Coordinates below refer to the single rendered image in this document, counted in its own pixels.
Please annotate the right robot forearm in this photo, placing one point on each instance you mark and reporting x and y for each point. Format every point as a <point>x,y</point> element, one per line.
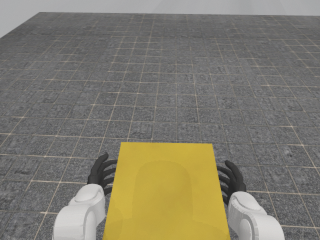
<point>250,221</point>

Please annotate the carton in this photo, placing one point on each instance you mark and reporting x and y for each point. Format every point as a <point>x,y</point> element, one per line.
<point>166,191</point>

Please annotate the right robot hand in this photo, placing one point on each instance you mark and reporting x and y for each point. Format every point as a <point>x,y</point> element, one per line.
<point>235,182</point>

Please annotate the left robot hand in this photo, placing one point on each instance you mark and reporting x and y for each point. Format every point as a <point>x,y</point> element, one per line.
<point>98,174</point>

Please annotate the left robot forearm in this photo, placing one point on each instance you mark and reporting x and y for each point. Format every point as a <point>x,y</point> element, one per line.
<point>79,220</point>

